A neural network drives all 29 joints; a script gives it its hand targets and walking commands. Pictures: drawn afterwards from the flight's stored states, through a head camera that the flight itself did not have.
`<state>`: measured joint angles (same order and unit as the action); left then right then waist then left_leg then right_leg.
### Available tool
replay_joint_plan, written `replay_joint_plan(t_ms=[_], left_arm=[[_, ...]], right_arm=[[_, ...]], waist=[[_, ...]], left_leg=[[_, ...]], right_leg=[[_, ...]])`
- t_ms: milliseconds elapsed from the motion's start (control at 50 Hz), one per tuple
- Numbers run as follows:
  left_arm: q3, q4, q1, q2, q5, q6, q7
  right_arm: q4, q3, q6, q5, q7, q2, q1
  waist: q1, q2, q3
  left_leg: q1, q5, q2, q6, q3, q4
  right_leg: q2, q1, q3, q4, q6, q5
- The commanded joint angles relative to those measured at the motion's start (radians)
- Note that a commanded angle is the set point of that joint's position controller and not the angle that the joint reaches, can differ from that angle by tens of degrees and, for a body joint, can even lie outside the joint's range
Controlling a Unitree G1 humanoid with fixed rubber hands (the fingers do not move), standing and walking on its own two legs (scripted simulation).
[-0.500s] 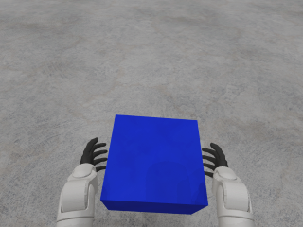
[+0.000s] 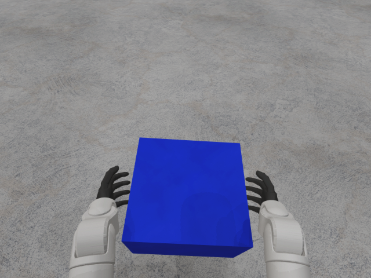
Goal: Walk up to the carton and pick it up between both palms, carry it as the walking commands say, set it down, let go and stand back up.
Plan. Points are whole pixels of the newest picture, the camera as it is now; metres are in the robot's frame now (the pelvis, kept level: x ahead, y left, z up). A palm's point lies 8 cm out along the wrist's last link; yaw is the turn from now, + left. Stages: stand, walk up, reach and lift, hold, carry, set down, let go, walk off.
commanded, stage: carry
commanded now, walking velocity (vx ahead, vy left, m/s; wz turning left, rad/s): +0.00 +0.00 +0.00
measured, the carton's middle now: (186, 198) +0.32 +0.00 -0.06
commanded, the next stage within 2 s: hold in 1.20 s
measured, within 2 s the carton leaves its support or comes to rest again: neither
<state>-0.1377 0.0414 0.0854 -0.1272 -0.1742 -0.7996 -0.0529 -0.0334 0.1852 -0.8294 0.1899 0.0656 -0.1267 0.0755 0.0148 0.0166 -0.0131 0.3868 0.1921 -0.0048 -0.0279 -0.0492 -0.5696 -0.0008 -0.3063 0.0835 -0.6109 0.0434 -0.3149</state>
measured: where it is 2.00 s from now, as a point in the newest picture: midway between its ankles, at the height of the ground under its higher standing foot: outside the picture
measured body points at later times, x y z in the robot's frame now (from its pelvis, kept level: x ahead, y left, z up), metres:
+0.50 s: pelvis +0.01 -0.02 +0.00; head +0.02 -0.02 +0.45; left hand +0.29 +0.15 +0.03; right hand +0.28 -0.19 +0.01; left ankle +0.07 +0.10 -0.73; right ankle +0.01 -0.09 -0.73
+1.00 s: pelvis +0.02 -0.03 +0.00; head +0.02 -0.03 +0.45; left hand +0.29 +0.14 +0.03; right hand +0.29 -0.20 +0.01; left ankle +0.07 +0.10 -0.73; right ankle +0.01 -0.09 -0.73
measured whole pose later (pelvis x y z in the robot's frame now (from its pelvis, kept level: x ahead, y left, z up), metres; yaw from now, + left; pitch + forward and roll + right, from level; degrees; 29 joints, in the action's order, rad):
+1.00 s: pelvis +0.02 -0.03 +0.00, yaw +0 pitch +0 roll +1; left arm -0.15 0.03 0.08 -0.13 -0.18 -0.78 -0.03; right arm -0.02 0.19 -0.81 0.19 0.06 -0.13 0.07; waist 0.01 0.00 0.00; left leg 0.34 0.22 0.02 0.01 -0.03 -0.57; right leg -0.02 -0.26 0.10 -0.61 0.08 -0.35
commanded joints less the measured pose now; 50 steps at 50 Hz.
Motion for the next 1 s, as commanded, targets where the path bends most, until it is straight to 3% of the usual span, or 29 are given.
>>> replay_joint_plan(t_ms=[0,160,980], left_arm=[[0.65,0.188,0.518,-0.808,0.293,0.046,0.259],[0.647,0.184,0.492,-0.804,0.289,0.046,0.267],[0.641,0.147,0.504,-0.828,0.281,0.062,0.282]], right_arm=[[-0.19,-0.675,0.069,-0.296,-0.277,-0.805,0.514],[-0.195,-0.685,0.068,-0.299,-0.281,-0.807,0.505],[-0.167,-0.691,0.085,-0.303,-0.297,-0.829,0.528]], waist=[[-0.004,-0.024,-0.402],[-0.002,-0.038,-0.413],[0.001,-0.04,-0.371]], left_leg=[[-0.196,-0.152,0.119,-0.016,0.086,0.073],[-0.199,-0.186,0.118,-0.017,0.083,0.066],[-0.164,-0.122,0.104,-0.005,0.063,0.045]], right_leg=[[0.141,0.087,-0.114,0.139,0.043,0.211],[0.151,0.124,-0.111,0.131,0.041,0.288],[0.163,0.157,-0.139,0.151,0.04,0.37]])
